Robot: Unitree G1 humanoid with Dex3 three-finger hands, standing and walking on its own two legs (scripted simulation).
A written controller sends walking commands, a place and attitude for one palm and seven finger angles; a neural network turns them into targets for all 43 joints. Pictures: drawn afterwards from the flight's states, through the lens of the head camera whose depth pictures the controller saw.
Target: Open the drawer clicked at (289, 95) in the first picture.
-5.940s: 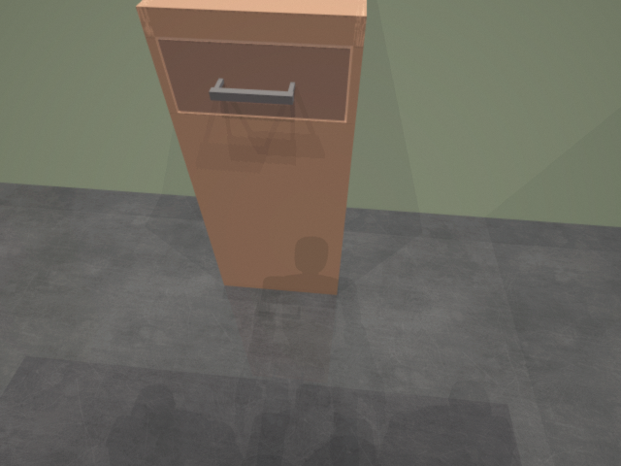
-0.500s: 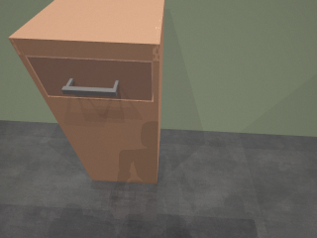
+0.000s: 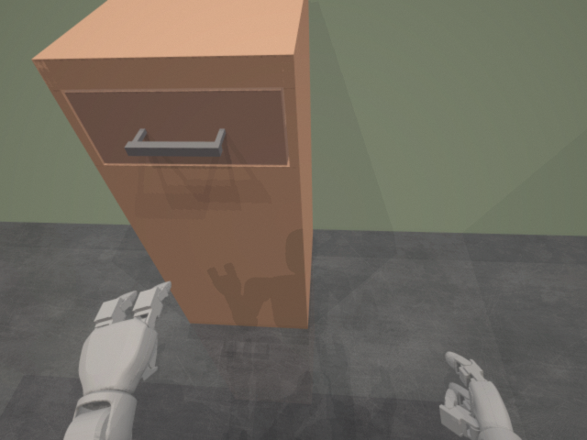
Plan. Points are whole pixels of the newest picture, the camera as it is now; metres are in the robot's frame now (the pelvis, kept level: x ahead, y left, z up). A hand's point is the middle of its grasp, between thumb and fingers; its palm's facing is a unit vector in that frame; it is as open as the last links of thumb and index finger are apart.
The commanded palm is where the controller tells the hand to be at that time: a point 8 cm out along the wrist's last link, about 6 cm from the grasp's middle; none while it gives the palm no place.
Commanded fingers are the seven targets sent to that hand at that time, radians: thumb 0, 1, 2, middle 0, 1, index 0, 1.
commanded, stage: raise the hand with hooked fingers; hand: left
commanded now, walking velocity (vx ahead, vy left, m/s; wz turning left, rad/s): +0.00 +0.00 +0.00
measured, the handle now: (177, 141) +0.58 +0.27 +0.10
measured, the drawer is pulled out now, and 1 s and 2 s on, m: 0.00 0.00 0.00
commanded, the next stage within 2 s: move the hooked fingers above the handle in 1.60 s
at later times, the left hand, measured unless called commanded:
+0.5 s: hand (117, 325) +0.24 +0.25 +0.06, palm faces +0.04 -0.11 -0.99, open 10.8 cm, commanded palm +0.21 +0.25 +0.13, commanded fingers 0.00 -0.06 0.49 -0.27 -0.92 -0.27 -0.92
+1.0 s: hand (73, 245) +0.29 +0.28 +0.17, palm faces +0.11 -0.05 -0.99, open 13.5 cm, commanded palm +0.26 +0.28 +0.23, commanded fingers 0.00 -0.50 0.30 -0.30 -1.20 -0.30 -1.20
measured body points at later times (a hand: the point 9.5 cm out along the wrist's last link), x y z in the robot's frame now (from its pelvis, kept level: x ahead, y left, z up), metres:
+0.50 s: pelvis +0.00 +0.01 +0.01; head +0.02 -0.02 +0.46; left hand +0.23 +0.25 +0.12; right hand +0.21 -0.17 -0.09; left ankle +0.03 +0.13 -0.71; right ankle +0.00 -0.10 -0.71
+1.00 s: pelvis +0.01 +0.02 +0.03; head +0.01 -0.01 +0.48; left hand +0.28 +0.28 +0.22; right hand +0.24 -0.17 -0.06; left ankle +0.03 +0.13 -0.71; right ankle +0.00 -0.10 -0.71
